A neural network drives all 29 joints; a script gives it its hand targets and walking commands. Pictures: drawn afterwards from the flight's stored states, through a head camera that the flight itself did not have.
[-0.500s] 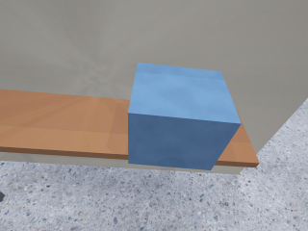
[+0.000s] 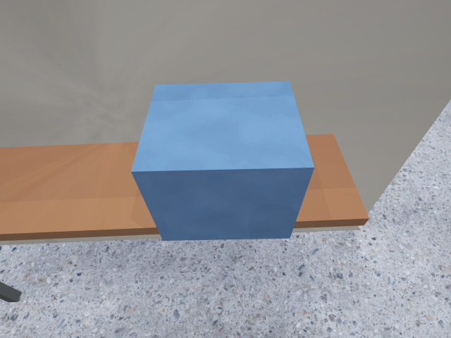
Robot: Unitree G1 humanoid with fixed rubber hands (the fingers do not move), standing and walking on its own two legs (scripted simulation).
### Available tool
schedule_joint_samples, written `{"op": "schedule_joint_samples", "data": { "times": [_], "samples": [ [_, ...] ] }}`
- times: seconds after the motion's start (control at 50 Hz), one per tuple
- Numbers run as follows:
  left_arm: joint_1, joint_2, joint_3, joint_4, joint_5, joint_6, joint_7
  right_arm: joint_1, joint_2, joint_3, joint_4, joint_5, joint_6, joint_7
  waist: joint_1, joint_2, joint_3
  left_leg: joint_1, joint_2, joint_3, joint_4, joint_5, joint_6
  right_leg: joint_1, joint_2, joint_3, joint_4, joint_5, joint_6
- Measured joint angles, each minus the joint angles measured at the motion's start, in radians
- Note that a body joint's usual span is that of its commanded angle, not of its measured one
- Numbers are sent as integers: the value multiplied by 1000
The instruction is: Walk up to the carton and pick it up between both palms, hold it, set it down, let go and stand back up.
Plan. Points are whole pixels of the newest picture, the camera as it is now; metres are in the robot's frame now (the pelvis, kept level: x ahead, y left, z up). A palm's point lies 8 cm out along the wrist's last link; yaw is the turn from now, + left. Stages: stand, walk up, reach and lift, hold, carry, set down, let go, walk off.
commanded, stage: walk up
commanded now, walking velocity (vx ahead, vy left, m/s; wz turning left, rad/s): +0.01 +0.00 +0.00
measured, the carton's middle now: (224, 163) +0.48 +0.01 +0.01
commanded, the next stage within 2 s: stand in 0.50 s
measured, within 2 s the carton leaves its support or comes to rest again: neither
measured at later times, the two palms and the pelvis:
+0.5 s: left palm out of the picture -0.03 +0.24 -0.14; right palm out of the picture -0.01 -0.19 -0.15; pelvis +0.00 +0.02 +0.00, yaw +0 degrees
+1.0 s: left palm out of the picture +0.13 +0.26 -0.16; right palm out of the picture +0.09 -0.24 -0.14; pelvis -0.05 +0.01 -0.03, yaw +1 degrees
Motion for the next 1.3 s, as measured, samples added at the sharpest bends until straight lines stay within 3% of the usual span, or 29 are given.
{"op": "schedule_joint_samples", "data": {
  "times": [0.08, 0.12, 0.16, 0.22, 0.38, 0.84, 0.92, 0.98, 1.02, 1.08, 1.14, 1.22, 1.3],
  "samples": [
    [4, 13, -3, 21, -1, 16, -4, -36, 33, 20, 5, -2, -6, -6, 6, -19, 3, 70, -7, 25, -168, 154, 9, 7, 17, -14, 57, -40, 2],
    [9, 31, 5, 32, -6, 27, -7, -46, 62, 32, 14, -6, -15, -6, 20, -73, -6, 100, -32, 49, -191, 158, 31, 11, -12, 6, 77, -51, 7],
    [12, 33, 6, 41, -8, 35, -6, -45, 76, 41, 19, -7, -23, -5, 26, -87, -20, 116, -42, 52, -214, 148, 42, 28, -19, 7, 50, -40, 13],
    [16, 24, 0, 56, -12, 32, -9, -53, 76, 38, 21, -9, -29, -21, 38, -81, -19, 141, -51, 63, -263, 166, 49, 46, -27, 17, 8, -21, 23],
    [41, 22, -3, 118, -12, 28, -2, -50, 65, 41, 38, -3, -49, -10, 25, -70, -1, 168, -73, 69, -333, 210, 62, 60, -45, 21, -35, 10, 37],
    [68, -10, -13, 166, -10, 31, 5, 42, 106, 43, 94, -8, -46, -13, 12, -62, -29, 142, -82, 56, -339, 230, 66, 28, -53, 15, -17, 15, 40],
    [-96, 95, -62, -61, -117, 357, 36, -141, 106, -79, -55, -19, 178, 8, -3, -108, -40, -94, -72, 58, -139, 152, 52, -232, -41, 53, 227, -61, 19],
    [-317, 184, -46, -186, -178, 579, 63, -298, 58, -79, -158, 19, 325, 30, -1, -138, -59, -247, -59, 48, -17, 162, 51, -387, -35, 47, 374, -109, 7],
    [-454, 208, -32, -197, -188, 654, 34, -388, 33, -45, -180, 64, 397, 26, -7, -146, -96, -327, -54, 32, 31, 140, 49, -456, -30, 33, 409, -118, 7],
    [-557, 187, -13, -191, -140, 660, -34, -480, 36, 16, -168, 138, 425, 4, -16, -131, -131, -368, -37, 6, 26, 158, 40, -476, -3, 21, 368, -87, -1],
    [-514, 127, 3, -234, -55, 636, -85, -499, 77, 54, -108, 167, 366, -23, -11, -106, -131, -287, -25, -6, -80, 202, 32, -384, 30, 36, 225, -7, -20],
    [-359, 53, 35, -332, 12, 607, -95, -412, 110, 63, -91, 130, 269, -39, 33, -72, -115, -144, -14, 2, -239, 264, 17, -243, 51, 63, 49, 60, -22],
    [-227, 74, 41, -377, -11, 567, -83, -294, 113, 46, -186, 75, 227, -44, 46, -61, -98, -89, -18, -1, -302, 295, 9, -206, 50, 64, 23, 71, -28]
  ]
}}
